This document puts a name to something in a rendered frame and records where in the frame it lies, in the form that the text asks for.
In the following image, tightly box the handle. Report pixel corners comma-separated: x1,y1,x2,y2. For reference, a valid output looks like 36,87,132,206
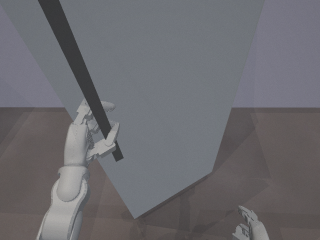
38,0,124,162

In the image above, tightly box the robot right hand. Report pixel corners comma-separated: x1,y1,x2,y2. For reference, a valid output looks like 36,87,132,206
232,205,270,240

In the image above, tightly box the robot left hand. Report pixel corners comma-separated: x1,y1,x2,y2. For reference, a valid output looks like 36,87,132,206
64,98,120,169

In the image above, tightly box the fridge door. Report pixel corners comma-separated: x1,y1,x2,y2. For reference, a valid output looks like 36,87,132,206
0,0,264,219

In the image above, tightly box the robot left forearm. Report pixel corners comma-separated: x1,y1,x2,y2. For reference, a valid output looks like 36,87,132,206
35,165,91,240

